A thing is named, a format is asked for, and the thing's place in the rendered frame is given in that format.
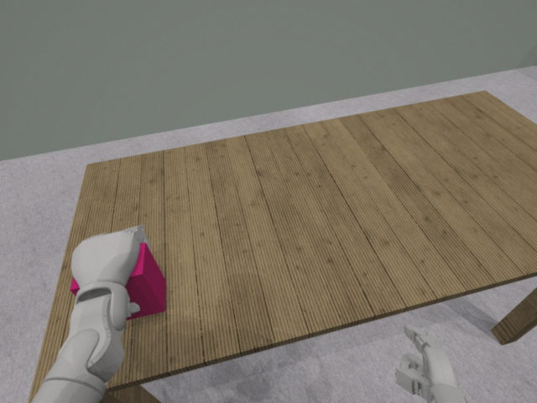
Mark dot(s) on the robot right forearm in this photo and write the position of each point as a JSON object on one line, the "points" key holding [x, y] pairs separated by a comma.
{"points": [[446, 394]]}

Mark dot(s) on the robot left forearm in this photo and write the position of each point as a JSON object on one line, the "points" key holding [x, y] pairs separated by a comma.
{"points": [[93, 351]]}

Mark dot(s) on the left robot hand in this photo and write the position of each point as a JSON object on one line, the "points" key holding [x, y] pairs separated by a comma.
{"points": [[109, 257]]}

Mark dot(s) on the table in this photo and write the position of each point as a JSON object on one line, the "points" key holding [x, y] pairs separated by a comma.
{"points": [[271, 238]]}

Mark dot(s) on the sponge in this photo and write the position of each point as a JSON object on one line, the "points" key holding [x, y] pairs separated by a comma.
{"points": [[146, 285]]}

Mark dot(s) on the right robot hand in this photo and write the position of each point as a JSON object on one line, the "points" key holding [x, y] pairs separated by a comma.
{"points": [[417, 376]]}

